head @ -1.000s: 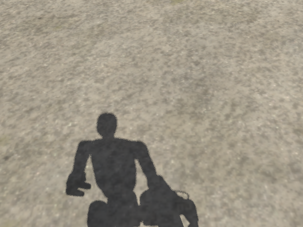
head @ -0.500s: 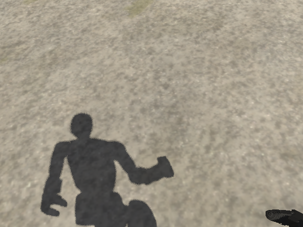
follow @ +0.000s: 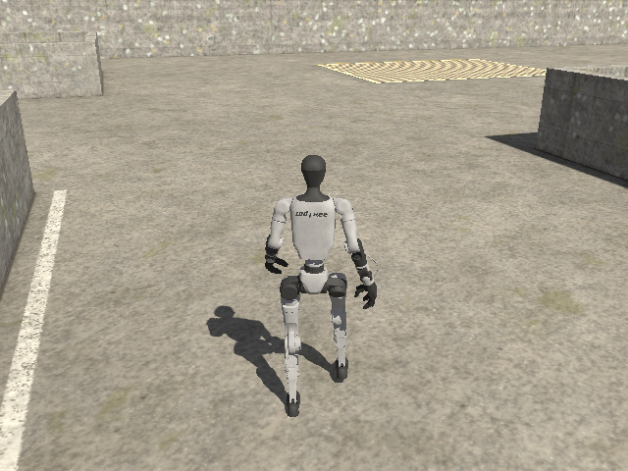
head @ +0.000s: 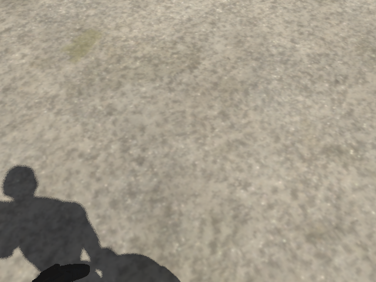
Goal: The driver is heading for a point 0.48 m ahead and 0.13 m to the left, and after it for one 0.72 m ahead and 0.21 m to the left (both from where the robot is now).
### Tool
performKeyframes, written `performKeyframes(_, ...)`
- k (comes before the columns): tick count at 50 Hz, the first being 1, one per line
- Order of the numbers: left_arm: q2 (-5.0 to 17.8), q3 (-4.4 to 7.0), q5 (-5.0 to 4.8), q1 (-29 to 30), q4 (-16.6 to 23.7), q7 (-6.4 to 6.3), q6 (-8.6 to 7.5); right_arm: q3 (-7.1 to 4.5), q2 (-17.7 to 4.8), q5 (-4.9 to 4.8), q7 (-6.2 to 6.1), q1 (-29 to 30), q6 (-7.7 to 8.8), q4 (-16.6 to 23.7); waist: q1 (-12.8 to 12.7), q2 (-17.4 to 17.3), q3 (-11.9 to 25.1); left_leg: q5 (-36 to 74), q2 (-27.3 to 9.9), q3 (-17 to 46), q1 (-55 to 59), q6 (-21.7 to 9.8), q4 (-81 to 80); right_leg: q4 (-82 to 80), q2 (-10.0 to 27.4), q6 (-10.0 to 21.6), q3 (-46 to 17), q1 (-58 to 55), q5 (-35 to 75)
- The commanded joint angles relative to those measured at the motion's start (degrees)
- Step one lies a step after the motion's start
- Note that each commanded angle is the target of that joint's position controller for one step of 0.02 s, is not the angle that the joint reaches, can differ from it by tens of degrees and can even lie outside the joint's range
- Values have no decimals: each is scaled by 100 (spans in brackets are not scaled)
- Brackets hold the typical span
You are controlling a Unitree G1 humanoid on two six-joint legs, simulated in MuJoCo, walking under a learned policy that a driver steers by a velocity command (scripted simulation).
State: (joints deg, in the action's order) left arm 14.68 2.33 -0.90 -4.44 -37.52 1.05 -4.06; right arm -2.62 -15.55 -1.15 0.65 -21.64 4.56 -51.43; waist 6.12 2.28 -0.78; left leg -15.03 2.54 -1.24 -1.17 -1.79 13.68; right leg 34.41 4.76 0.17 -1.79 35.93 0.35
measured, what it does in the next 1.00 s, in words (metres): walks ahead, turning left: right foot, then left foot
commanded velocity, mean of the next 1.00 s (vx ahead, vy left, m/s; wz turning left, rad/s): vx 0.50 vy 0.00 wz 0.43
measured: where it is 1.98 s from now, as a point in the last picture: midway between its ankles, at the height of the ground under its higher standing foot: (130, 224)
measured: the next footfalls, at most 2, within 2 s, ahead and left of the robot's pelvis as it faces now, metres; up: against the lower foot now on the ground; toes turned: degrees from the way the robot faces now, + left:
right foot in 0.10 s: +0.24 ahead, -0.14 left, +0.00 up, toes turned +0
left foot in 0.64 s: +0.48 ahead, +0.15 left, +0.00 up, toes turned +21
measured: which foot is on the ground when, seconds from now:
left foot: down 0.00-0.10, up 0.12-0.62, down 0.64-1.00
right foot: up 0.00-0.08, down 0.10-0.66, up 0.68-1.00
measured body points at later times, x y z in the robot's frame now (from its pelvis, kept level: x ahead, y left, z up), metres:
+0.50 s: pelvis +0.27 -0.03 +0.00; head +0.29 -0.02 +0.45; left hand +0.25 +0.25 -0.13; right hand +0.49 -0.25 -0.11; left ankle +0.41 +0.16 -0.69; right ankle +0.20 -0.14 -0.74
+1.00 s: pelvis +0.53 +0.08 +0.00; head +0.55 +0.12 +0.45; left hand +0.61 +0.41 -0.08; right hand +0.72 -0.14 -0.10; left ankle +0.45 +0.13 -0.74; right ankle +0.78 +0.01 -0.69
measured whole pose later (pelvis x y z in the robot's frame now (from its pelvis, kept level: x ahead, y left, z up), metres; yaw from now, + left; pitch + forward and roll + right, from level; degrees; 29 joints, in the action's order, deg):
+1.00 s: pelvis +0.53 +0.08 +0.00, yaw +30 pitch +2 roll +0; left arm 16.4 3.1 0.4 -2.3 -39.8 0.3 -5.4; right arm -4.2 -16.0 -1.1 -0.4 -18.5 2.3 -42.0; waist 3.9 2.1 -2.1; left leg -14.5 6.2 7.4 -7.8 -4.7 20.9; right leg 35.8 4.2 -3.7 -5.5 37.1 1.4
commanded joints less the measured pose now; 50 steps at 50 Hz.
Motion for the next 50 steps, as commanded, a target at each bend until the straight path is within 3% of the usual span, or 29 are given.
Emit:
performKeyframes(1, 376, 88, -34, 675, 607, 88, -132, -227, -1040, -34, -38, -138, -31, 166, -93, -692, -243, 1906, -1625, 839, 65, -842, -179, -367, -177, 137, 145, -127, -128)
performKeyframes(3, 544, 167, -12, 407, 584, 106, -171, -253, -1125, -45, -65, -96, -98, 138, -360, -749, -118, 2677, -1667, 933, 179, -731, 282, -627, -321, 288, 183, -725, -480)
performKeyframes(4, 705, 264, 17, -185, 424, 82, -185, -250, -1147, -59, -77, 25, -120, 161, -730, -715, 210, 3440, -1488, 787, 49, -620, 921, -859, -457, 418, 301, -1623, -411)
performKeyframes(5, 1011, 406, 73, -1085, 192, 24, -183, -186, -993, -9, -78, 74, -108, 234, -1141, -600, 861, 3358, -1183, 593, -555, -445, 2014, -714, -225, 614, 118, -3097, -231)
performKeyframes(6, 1507, 526, 154, -2151, 62, -65, -138, -24, -547, 196, -76, 80, -69, 444, -1470, 322, 1834, 1216, -685, 297, -1835, -195, 3967, -496, 1108, 963, -1289, -4828, -4)
performKeyframes(7, 1632, 516, 187, -2138, -3, -18, -97, 81, -159, 17, -45, -658, 48, 467, -1052, 1732, 2445, -1907, -8, 573, -3623, 4, 5474, -1294, 2087, 1725, -3684, -5957, -1243)
performKeyframes(8, 1060, 392, 130, -1987, 26, -20, -90, -90, -842, -125, -39, -234, 80, 386, -1249, 867, 1777, -1701, -341, 936, -4174, 6, 6013, -1560, 1844, 1501, -3429, -5435, -1924)
performKeyframes(9, 850, 311, 85, -1645, 20, -34, -104, -155, -984, -168, -32, 236, 89, 525, -1187, 600, 1017, -1125, -562, 815, -4344, -18, 5971, -1683, 1639, 1283, -2507, -4686, -1715)
performKeyframes(10, 716, 258, 107, -1290, 13, -17, -124, -155, -875, -120, -57, 424, 58, 529, -990, 223, 666, -668, -783, 730, -4098, 28, 5771, -1878, 1382, 1168, -1924, -3965, -1285)
performKeyframes(11, 577, 229, 124, -1026, -8, 7, -157, -182, -802, -51, -70, 476, 2, 535, -827, 248, 372, -363, -914, 734, -3914, 70, 5502, -2097, 1178, 1117, -1446, -3441, -957)
performKeyframes(12, 529, 226, 162, -875, -48, 10, -203, -185, -686, -59, -65, 337, -76, 505, -661, 369, 290, -139, -1020, 760, -3596, 104, 5400, -2305, 1067, 1073, -1079, -3081, -751)
performKeyframes(15, 567, 281, 172, -769, -225, -13, -315, -175, -430, -67, -71, 376, -242, 559, -501, 221, 80, 246, -1058, 770, -3591, 201, 5180, -2628, 1023, 1116, -360, -2718, 1)
performKeyframes(18, 689, 337, 198, -895, -401, -89, -309, -177, -377, -25, -42, 751, -263, 733, -554, 88, -70, 985, -1040, 833, -3961, 268, 4464, -2715, 991, 1101, 199, -2891, 378)
performKeyframes(22, 879, 390, 153, -1049, -546, -164, -241, -104, -248, 2, 109, 1479, -212, 974, -814, -20, -287, 1878, -947, 404, -3792, 187, 3156, -2790, 907, 942, 861, -3070, 415)
performKeyframes(27, 1073, 473, 20, -1452, -799, -198, -42, -78, -258, -10, 269, 2216, -208, 1424, -1031, -29, -491, 1314, -800, -10, -4028, -89, 2396, -2373, 1197, 831, 1185, -4057, 1064)
performKeyframes(30, 1310, 529, -35, -1307, -779, -252, 91, -220, -516, -25, 310, 1828, -245, 1509, -650, 282, -27, 442, -277, -500, -3076, -416, 2341, -1263, 1202, 634, 1418, -4319, 3674)
performKeyframes(31, 1369, 536, -52, -1224, -758, -270, 144, -344, -726, -45, 292, 1213, -258, 1388, -283, 310, 321, 327, -24, -614, -2258, -577, 2223, -370, 1106, 537, 1509, -4179, 4235)
performKeyframes(32, 1313, 495, -70, -1156, -729, -290, 154, -542, -1070, -51, 214, 265, -276, 1149, 226, 168, 806, 710, 160, -498, -770, -810, 1795, 927, 870, 319, 1635, -3503, 3756)
performKeyframes(33, 841, 331, 154, -1343, -591, -284, 83, -698, -1637, -55, 77, -347, -339, 1015, 238, -904, 1277, 1112, -947, 1244, 934, -1197, 1797, 2813, 476, 40, 1601, -1811, 345)
performKeyframes(34, 344, 147, 154, -1621, -277, -204, -124, -693, -1943, -43, 103, -21, -256, 1225, -323, -1791, 2064, -106, -2147, 4670, 2426, -2423, 799, 4594, -777, -237, 481, 339, -3504)
performKeyframes(35, 894, 247, -68, -906, -200, -112, -334, -543, -1413, -3, 146, -137, -196, 1272, 125, -875, 2026, -371, -2140, 4613, 2386, -2143, 297, 4761, -479, -87, -417, 984, -3257)
performKeyframes(36, 938, 251, -197, -558, -66, -79, -426, -476, -1158, 13, 143, 42, -131, 1239, 52, -721, 1252, -97, -1956, 3761, 1727, -1918, 284, 4455, -256, 50, -340, 1210, -2774)
performKeyframes(37, 866, 239, -91, -565, -128, -123, -450, -420, -993, -5, 143, 427, -95, 1281, -266, -198, 725, 502, -1690, 3089, 790, -1704, 282, 3903, 9, 63, -321, 927, -2348)
performKeyframes(38, 942, 291, 70, -603, -189, -161, -414, -359, -779, 13, 116, 767, -86, 1356, -474, -241, 510, 1074, -1481, 2600, 101, -1589, 225, 3418, 173, 14, -320, 513, -2111)
performKeyframes(39, 958, 317, 113, -718, -209, -151, -340, -325, -721, 80, 85, 932, -86, 1457, -638, -384, 413, 1437, -1348, 2385, -369, -1563, 102, 3241, 248, -35, -337, 150, -1940)
performKeyframes(42, 752, 280, 181, -689, -151, -159, -176, -371, -880, 60, -6, 871, -56, 1457, -731, -384, 293, 2195, -1151, 1917, -1020, -1590, -82, 2524, 185, -290, -164, -77, -1558)
performKeyframes(47, 469, 142, 151, 374, 130, -105, -187, -415, -1013, -8, -139, 488, -130, 1334, -334, -640, 93, 1591, -688, 1449, -1389, -1158, 34, 356, -226, -444, -51, -445, 216)
performKeyframes(50, 570, 157, 109, 715, 229, -14, -253, -411, -998, -13, -170, 200, -197, 1194, -175, -761, 47, 1762, -791, 1610, -1155, -1014, 381, -305, -434, -362, -35, -689, 592)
